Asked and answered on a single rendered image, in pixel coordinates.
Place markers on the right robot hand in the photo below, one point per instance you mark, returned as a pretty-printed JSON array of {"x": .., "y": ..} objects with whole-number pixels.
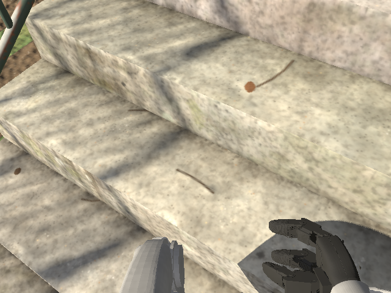
[{"x": 318, "y": 273}]

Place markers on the robot left thigh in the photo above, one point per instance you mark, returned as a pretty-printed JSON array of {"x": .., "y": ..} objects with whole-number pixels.
[{"x": 157, "y": 267}]

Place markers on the robot right forearm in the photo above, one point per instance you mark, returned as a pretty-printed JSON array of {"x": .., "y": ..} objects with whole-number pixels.
[{"x": 351, "y": 286}]

